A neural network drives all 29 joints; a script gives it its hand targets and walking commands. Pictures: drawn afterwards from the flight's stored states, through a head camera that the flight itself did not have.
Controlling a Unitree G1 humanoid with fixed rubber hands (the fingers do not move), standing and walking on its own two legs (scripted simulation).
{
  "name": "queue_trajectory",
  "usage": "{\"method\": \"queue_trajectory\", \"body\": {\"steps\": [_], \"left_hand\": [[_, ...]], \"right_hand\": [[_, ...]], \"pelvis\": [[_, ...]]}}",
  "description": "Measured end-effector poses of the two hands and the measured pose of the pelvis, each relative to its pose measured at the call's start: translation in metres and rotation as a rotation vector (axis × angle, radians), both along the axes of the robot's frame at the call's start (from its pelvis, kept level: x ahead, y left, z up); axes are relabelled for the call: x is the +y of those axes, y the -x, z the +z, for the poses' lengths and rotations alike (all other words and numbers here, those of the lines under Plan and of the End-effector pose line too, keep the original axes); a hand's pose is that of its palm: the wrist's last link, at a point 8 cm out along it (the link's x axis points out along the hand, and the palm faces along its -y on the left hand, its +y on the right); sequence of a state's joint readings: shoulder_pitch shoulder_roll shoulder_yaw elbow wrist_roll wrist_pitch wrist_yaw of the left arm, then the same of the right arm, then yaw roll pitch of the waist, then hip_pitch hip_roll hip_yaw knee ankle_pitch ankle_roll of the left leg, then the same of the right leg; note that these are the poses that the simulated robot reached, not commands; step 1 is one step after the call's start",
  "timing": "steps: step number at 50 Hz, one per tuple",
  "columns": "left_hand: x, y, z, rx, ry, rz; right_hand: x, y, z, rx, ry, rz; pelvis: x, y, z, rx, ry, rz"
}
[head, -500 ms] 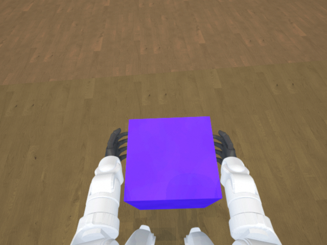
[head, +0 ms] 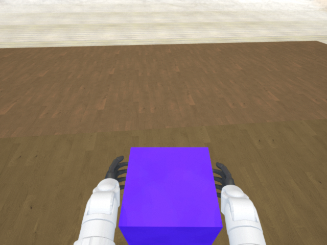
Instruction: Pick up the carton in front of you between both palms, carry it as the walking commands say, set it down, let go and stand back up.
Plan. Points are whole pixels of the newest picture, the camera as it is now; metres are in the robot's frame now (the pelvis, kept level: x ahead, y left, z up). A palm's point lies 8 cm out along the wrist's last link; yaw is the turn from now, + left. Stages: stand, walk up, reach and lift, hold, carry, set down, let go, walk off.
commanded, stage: reach and lift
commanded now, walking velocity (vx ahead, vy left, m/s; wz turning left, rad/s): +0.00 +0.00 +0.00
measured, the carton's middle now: (169, 202) +0.27 -0.01 -0.06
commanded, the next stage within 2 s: hold in 0.88 s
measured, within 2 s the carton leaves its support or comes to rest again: neither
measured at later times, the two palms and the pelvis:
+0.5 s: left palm (109, 183) +0.28 +0.15 +0.03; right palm (226, 188) +0.27 -0.15 +0.02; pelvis -0.03 +0.00 +0.00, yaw +0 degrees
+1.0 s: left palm (109, 175) +0.29 +0.15 +0.05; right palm (228, 182) +0.28 -0.15 +0.04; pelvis +0.00 +0.00 +0.01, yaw +0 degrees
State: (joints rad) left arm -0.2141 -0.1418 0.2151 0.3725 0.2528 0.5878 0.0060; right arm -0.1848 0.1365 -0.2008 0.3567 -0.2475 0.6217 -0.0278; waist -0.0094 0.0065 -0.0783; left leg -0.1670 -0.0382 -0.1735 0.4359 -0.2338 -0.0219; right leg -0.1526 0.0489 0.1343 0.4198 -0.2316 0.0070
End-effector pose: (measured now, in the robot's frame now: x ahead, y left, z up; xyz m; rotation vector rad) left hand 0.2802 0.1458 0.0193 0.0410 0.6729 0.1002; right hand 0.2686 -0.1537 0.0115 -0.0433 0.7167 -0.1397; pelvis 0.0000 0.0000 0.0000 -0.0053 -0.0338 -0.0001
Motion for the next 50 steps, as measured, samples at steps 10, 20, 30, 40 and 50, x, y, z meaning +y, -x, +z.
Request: {"method": "queue_trajectory", "body": {"steps": [10, 20, 30, 40, 50], "left_hand": [[0.001, 0.007, 0.014, -0.017, 0.011, 0.024], [0.004, 0.003, 0.012, -0.018, 0.014, 0.03], [0.007, 0.0, 0.012, -0.02, 0.023, 0.039], [0.006, -0.011, 0.022, -0.023, 0.009, 0.026], [0.002, -0.006, 0.031, -0.036, -0.013, 0.009]], "right_hand": [[0.001, 0.005, 0.01, -0.019, -0.038, -0.015], [0.004, -0.001, 0.011, -0.02, -0.029, -0.008], [0.007, -0.007, 0.013, -0.022, -0.037, -0.013], [0.005, -0.015, 0.02, -0.025, -0.015, 0.001], [0.002, -0.008, 0.027, -0.037, -0.003, 0.01]], "pelvis": [[0.0, 0.026, -0.004, -0.054, -0.002, -0.002], [0.0, 0.032, -0.005, -0.054, -0.001, 0.004], [0.002, 0.021, -0.001, -0.046, 0.001, 0.0], [0.003, 0.004, 0.003, -0.046, 0.0, 0.002], [0.001, -0.003, 0.006, -0.056, -0.003, -0.001]]}}
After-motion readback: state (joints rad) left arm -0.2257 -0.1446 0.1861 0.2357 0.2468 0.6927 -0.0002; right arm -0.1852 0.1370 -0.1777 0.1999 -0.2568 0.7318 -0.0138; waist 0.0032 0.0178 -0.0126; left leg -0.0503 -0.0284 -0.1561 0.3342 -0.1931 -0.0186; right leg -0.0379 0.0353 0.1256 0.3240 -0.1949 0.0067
